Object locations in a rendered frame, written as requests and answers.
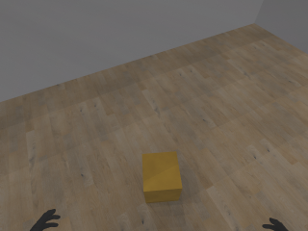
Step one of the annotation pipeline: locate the robot right hand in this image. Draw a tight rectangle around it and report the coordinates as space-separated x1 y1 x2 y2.
262 218 288 231

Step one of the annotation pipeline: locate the robot left hand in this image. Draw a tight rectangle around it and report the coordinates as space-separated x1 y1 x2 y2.
30 209 60 231

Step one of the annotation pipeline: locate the carton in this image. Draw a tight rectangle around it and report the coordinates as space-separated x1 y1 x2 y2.
141 151 183 204

